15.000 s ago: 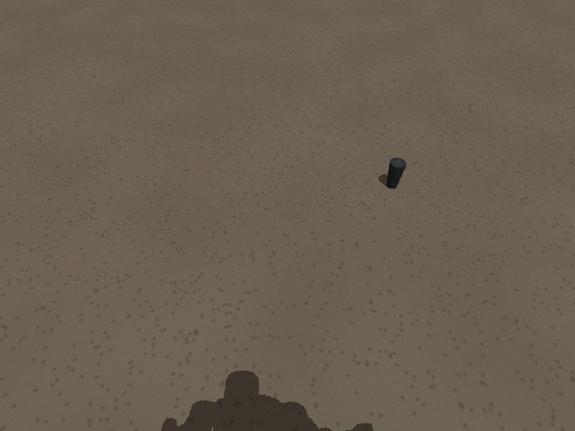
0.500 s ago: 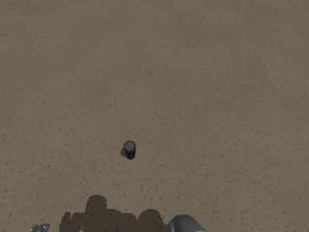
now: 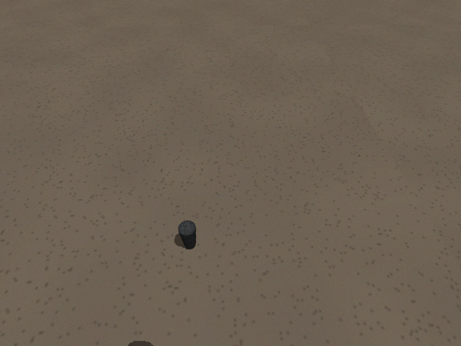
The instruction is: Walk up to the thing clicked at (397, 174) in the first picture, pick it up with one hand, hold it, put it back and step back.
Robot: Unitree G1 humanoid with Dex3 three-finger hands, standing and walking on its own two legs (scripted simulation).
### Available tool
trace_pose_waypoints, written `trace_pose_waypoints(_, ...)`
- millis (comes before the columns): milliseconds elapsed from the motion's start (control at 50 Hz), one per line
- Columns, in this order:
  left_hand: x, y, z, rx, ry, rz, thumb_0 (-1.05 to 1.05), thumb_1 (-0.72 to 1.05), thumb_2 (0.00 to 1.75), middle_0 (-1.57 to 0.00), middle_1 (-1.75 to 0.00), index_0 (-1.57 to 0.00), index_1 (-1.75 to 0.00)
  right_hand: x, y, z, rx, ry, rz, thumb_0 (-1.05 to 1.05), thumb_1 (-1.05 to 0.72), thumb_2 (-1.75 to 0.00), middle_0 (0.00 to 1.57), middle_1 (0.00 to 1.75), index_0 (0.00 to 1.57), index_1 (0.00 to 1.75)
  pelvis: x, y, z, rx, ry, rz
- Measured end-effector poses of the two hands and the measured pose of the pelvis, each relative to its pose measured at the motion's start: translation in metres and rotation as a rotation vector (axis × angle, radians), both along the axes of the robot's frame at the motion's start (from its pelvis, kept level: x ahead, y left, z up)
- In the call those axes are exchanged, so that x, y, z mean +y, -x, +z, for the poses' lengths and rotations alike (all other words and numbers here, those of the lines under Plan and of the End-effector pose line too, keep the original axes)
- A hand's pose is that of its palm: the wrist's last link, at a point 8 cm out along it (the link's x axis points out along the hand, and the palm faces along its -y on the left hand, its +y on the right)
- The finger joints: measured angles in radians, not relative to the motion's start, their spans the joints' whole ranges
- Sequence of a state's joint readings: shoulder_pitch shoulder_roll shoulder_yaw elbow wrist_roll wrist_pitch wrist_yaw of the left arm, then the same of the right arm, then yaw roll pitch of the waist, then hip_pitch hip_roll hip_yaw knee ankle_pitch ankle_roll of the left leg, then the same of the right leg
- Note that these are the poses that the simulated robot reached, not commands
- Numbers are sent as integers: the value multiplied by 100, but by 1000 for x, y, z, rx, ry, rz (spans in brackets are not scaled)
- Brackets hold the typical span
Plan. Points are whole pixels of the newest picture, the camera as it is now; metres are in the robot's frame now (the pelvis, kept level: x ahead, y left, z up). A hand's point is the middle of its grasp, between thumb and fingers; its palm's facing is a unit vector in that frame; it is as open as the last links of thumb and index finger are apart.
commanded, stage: walk up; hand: left
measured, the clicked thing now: (188, 236) +0.73 +0.22 -0.69
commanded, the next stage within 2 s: stand in 0.74 s
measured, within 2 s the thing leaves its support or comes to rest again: neither
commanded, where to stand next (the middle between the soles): +0.40 -0.02 m, yaw +2 degrees
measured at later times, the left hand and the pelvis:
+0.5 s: hand out of the picture +0.12 +0.26 -0.14, palm faces +0.04 -0.94 -0.34, open 7.4 cm; pelvis +0.03 +0.00 +0.01, yaw +1 degrees
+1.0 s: hand out of the picture +0.10 +0.25 -0.14, palm faces +0.00 -0.94 -0.34, open 7.4 cm; pelvis +0.01 +0.00 +0.02, yaw +1 degrees
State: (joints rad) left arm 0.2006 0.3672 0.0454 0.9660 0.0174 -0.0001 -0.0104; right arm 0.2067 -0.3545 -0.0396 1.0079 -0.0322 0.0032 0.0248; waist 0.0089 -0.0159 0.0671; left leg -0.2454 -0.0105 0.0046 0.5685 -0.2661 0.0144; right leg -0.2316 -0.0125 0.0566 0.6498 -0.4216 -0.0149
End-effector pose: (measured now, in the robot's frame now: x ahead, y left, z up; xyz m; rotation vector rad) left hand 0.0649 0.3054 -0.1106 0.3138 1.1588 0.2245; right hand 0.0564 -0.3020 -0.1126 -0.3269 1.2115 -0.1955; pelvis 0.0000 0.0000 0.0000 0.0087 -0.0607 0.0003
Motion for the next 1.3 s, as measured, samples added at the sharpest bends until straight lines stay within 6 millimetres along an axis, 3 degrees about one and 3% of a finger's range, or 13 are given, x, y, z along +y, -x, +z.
trace_pose_waypoints(80,-1,-8,1,-18,4,-16,1,91,90,-20,-30,-20,-30,3,7,3,-11,-12,-12,0,-90,-90,20,30,20,30,-4,2,2,-3,12,-10)
trace_pose_waypoints(180,-6,-11,5,-18,7,-18,1,91,90,-20,-30,-20,-30,1,0,3,-16,-21,-15,0,-90,-90,20,30,21,30,-6,-2,5,8,23,-2)
trace_pose_waypoints(300,-6,-15,4,8,13,-1,1,91,90,-20,-30,-20,-30,0,-18,5,-18,-9,-4,0,-90,-90,20,30,20,30,-2,-14,7,17,23,7)
trace_pose_waypoints(540,-3,-45,3,-17,20,17,1,91,90,-20,-30,-20,-30,10,-66,12,-68,-2,27,0,-90,-90,20,30,20,30,0,-27,9,18,14,11)
trace_pose_waypoints(720,-6,-45,5,-16,15,19,1,91,90,-20,-30,-20,-30,12,-86,14,-108,-16,38,0,-90,-90,20,30,20,30,-2,-29,9,10,17,16)
trace_pose_waypoints(940,-11,-29,7,40,19,10,1,91,90,-20,-30,-20,-30,11,-70,15,-69,-24,23,0,-90,-90,20,30,20,30,-2,-18,16,1,14,11)
trace_pose_waypoints(1300,-11,7,7,100,15,-4,1,91,90,-20,-30,-20,-30,0,-6,8,54,-20,-17,0,-90,-90,20,30,20,30,-5,0,18,22,11,10)
